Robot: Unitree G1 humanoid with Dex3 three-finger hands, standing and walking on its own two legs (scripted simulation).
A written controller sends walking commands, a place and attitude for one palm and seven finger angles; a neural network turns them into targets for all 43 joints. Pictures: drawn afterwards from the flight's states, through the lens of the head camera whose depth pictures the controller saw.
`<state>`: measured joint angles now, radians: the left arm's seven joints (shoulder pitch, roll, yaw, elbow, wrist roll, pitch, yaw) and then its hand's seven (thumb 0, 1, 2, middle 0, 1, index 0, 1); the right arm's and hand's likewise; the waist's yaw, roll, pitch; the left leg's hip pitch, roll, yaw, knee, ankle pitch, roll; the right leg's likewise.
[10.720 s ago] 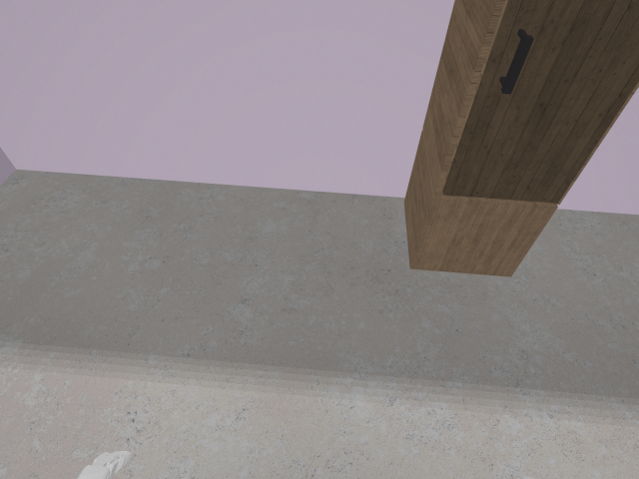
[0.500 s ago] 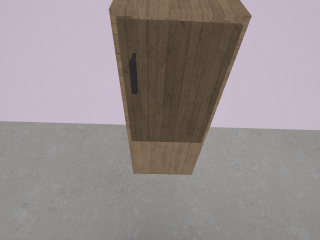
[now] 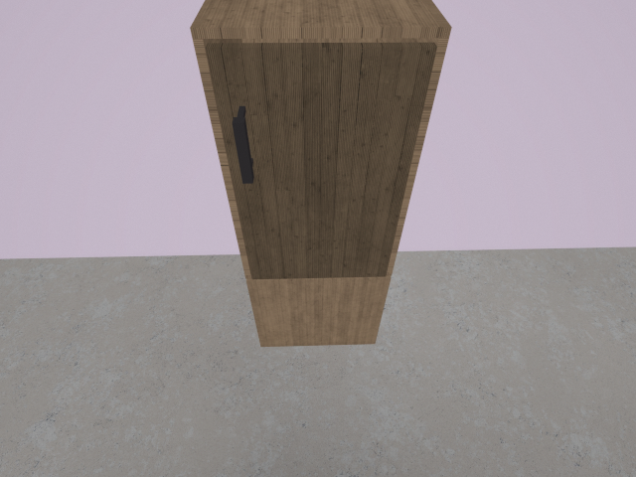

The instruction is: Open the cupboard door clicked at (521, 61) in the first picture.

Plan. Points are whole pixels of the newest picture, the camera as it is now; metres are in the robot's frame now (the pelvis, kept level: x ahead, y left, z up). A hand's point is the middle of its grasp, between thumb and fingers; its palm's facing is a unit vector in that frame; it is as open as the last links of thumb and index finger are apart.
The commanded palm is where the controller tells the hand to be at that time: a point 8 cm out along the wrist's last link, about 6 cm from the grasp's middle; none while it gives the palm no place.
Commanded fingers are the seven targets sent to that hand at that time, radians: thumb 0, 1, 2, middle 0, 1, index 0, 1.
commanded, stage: come to a stop and stand still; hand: left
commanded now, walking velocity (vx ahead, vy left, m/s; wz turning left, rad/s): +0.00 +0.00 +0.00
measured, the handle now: (245, 145) +0.63 +0.16 +0.09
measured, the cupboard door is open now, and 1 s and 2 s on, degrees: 0 0 0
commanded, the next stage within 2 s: look again from close up in 0.12 s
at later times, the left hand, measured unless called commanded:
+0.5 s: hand out of the picture +0.02 +0.18 -0.18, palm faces +0.03 -0.98 -0.19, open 7.4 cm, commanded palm none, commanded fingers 0.00 0.90 0.90 -0.20 -0.30 -0.20 -0.30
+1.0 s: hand out of the picture +0.03 +0.21 -0.19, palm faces -0.02 -0.98 -0.19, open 7.4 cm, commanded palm none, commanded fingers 0.00 0.90 0.90 -0.20 -0.30 -0.20 -0.30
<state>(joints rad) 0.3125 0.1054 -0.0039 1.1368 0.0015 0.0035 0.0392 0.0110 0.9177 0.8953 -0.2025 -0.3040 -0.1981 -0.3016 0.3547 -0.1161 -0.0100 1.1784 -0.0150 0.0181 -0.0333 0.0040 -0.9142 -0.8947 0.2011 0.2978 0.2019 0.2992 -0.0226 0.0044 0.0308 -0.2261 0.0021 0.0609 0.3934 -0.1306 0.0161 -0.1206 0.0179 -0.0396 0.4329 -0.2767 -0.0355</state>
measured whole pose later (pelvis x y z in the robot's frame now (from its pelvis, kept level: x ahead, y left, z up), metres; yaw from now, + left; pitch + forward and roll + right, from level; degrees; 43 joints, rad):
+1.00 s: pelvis +0.03 +0.03 -0.01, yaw -1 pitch +1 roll +1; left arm 0.31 0.19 0.00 1.06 0.03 0.01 0.02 0.01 0.91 0.90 -0.20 -0.30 -0.20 -0.30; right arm 0.24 -0.16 0.00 1.07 -0.02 -0.01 -0.02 0.00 -0.91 -0.89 0.20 0.30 0.20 0.30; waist 0.00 -0.05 0.01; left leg -0.28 -0.04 0.09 0.50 -0.24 0.07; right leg -0.18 -0.03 -0.02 0.55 -0.39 -0.02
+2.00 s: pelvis +0.15 -0.11 -0.01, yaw +4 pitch +1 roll +2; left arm 0.19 0.15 0.03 0.96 0.02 -0.02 0.02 0.01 0.92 0.90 -0.20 -0.30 -0.20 -0.30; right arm 0.25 -0.21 -0.06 1.04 -0.02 0.05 -0.03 0.01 -0.92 -0.89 0.20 0.30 0.20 0.30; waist -0.01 0.03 0.05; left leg -0.43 0.03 0.05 1.01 -0.49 -0.04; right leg -0.33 -0.06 -0.09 0.58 -0.26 -0.03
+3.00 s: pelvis +0.06 -0.08 +0.00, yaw +5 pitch -2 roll +0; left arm 0.30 0.13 0.00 1.11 0.01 0.00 0.03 0.01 0.92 0.90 -0.20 -0.30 -0.20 -0.30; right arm 0.33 -0.12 0.00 1.14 -0.02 0.02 -0.03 0.00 -0.92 -0.89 0.20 0.30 0.20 0.30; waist -0.01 -0.02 0.02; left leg -0.23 0.00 0.07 0.41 -0.16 0.02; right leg -0.14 0.01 -0.04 0.44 -0.27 -0.03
